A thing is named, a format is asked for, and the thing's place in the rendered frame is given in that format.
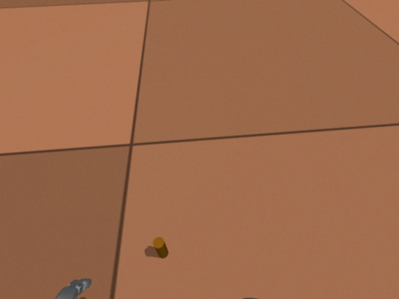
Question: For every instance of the left robot hand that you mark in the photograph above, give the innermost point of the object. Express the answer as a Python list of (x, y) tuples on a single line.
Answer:
[(74, 289)]

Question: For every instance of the can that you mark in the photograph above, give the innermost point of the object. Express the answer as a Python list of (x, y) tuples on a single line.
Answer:
[(160, 247)]

